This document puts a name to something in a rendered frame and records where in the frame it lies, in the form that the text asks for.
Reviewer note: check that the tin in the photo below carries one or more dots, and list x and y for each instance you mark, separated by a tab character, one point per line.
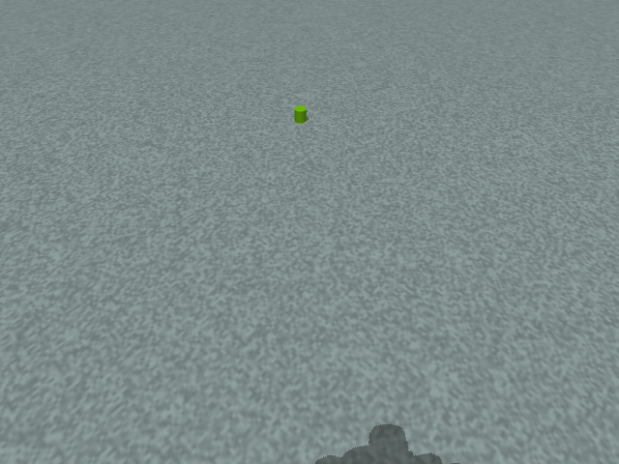
300	113

